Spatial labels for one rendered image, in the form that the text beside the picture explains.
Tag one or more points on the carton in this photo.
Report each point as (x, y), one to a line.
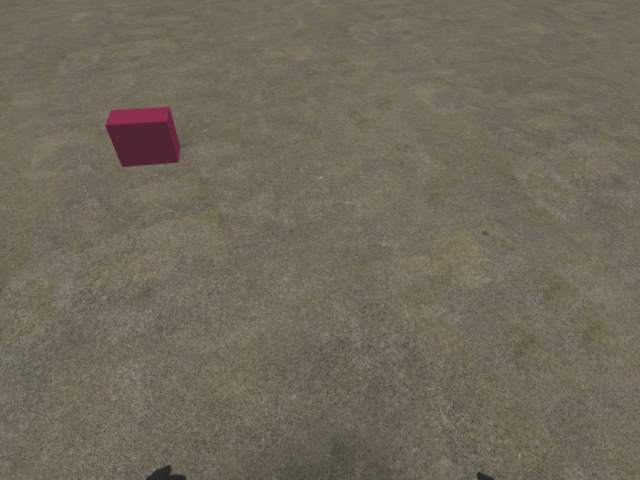
(144, 136)

